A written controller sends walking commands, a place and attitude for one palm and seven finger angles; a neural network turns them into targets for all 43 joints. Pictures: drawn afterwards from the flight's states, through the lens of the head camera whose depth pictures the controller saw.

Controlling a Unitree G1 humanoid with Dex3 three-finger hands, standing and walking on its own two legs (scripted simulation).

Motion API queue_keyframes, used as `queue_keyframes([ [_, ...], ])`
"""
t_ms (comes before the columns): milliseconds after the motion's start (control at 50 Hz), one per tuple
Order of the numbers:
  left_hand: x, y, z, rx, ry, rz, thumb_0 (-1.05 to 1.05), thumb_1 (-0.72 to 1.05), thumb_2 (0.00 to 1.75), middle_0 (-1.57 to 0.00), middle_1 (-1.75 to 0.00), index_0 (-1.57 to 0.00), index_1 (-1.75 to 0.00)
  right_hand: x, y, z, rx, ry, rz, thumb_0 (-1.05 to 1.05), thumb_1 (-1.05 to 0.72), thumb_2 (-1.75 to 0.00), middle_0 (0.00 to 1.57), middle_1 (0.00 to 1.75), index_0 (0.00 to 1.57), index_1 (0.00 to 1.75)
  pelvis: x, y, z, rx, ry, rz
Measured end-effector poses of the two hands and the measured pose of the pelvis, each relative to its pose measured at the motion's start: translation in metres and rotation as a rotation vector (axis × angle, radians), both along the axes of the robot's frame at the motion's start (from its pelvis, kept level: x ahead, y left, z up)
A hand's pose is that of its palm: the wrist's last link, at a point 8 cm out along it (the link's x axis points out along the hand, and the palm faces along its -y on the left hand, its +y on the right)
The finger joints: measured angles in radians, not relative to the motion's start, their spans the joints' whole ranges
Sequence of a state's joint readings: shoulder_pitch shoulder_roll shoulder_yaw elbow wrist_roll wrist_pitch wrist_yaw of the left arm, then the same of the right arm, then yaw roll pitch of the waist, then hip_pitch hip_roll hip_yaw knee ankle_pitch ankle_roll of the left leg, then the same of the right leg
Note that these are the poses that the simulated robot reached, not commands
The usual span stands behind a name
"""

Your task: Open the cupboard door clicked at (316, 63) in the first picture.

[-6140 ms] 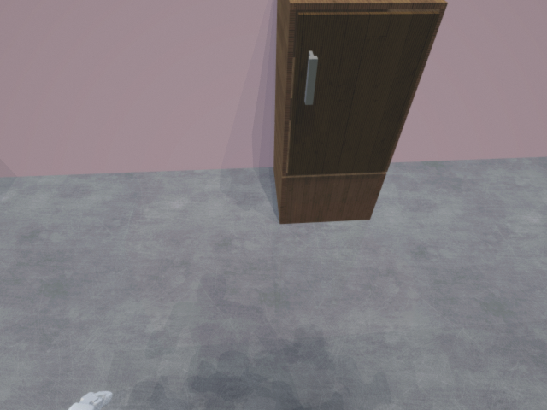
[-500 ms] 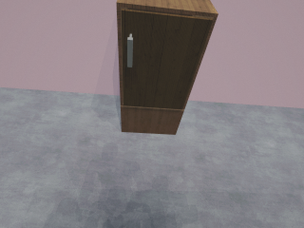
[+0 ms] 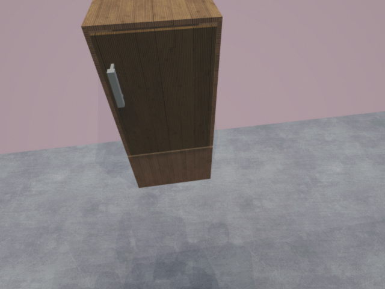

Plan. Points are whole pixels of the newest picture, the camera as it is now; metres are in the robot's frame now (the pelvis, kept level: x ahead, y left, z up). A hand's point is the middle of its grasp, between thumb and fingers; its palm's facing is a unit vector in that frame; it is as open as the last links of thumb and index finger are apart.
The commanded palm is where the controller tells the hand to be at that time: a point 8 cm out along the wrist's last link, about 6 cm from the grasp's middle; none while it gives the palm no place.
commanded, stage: take the last steps up to it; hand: left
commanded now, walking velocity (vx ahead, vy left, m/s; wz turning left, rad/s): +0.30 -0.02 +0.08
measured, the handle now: (116, 85) +0.77 +0.26 +0.00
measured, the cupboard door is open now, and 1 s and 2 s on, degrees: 0 0 0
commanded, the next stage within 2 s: come to a stop and stand still in 0.56 s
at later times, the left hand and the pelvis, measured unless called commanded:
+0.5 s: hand out of the picture +0.05 +0.12 -0.17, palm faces +0.20 -0.97 -0.12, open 7.4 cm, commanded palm none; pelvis +0.15 -0.01 +0.00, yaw +5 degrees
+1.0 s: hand (130, 232) +0.30 +0.17 -0.16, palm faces +0.06 -0.96 -0.27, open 7.3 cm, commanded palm none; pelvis +0.24 -0.03 +0.00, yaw +4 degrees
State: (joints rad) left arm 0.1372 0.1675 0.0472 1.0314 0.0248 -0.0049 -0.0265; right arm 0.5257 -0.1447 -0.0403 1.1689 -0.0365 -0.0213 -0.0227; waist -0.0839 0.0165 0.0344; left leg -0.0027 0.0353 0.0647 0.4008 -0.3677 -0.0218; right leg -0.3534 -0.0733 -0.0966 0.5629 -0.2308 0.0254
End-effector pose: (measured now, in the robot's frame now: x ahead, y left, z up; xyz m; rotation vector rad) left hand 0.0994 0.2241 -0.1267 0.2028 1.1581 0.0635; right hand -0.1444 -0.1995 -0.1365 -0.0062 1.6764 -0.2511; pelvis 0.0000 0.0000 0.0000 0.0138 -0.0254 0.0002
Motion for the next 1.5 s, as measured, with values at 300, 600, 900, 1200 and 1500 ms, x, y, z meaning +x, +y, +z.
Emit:
queue_keyframes([
  [300,-0.029,-0.033,0.002,0.028,0.128,0.199,-0.01,0.94,0.90,-0.20,-0.30,-0.20,-0.30,0.265,-0.074,0.001,-0.041,-0.401,0.188,0.00,-0.92,-0.90,0.19,0.30,0.19,0.30,0.084,-0.039,0.010,-0.027,-0.004,0.056],
  [600,-0.039,-0.036,-0.026,-0.115,0.450,0.307,0.00,0.91,0.90,-0.20,-0.30,-0.20,-0.30,0.452,0.002,0.006,-0.031,-0.571,0.356,0.00,-0.91,-0.90,0.19,0.30,0.20,0.30,0.182,0.008,-0.007,-0.023,0.001,0.060],
  [900,0.172,0.008,-0.011,0.059,0.086,0.167,0.00,0.92,0.90,-0.19,-0.30,-0.19,-0.30,0.410,-0.031,-0.015,-0.038,-0.330,0.198,-0.01,-0.93,-0.90,0.20,0.30,0.20,0.30,0.238,-0.012,-0.003,0.032,-0.017,0.051],
  [1200,0.174,-0.015,0.005,0.055,0.026,0.164,0.00,0.90,0.90,-0.20,-0.30,-0.20,-0.30,0.389,-0.050,-0.015,-0.011,-0.277,0.210,0.00,-0.92,-0.90,0.19,0.30,0.20,0.30,0.208,-0.023,0.003,0.023,0.014,0.074],
  [1500,0.057,0.009,-0.012,0.020,0.210,0.240,0.00,0.91,0.90,-0.20,-0.30,-0.20,-0.30,0.344,-0.021,-0.004,-0.038,-0.295,0.251,0.01,-0.92,-0.90,0.20,0.30,0.20,0.30,0.173,-0.003,0.004,0.012,0.020,0.063],
])
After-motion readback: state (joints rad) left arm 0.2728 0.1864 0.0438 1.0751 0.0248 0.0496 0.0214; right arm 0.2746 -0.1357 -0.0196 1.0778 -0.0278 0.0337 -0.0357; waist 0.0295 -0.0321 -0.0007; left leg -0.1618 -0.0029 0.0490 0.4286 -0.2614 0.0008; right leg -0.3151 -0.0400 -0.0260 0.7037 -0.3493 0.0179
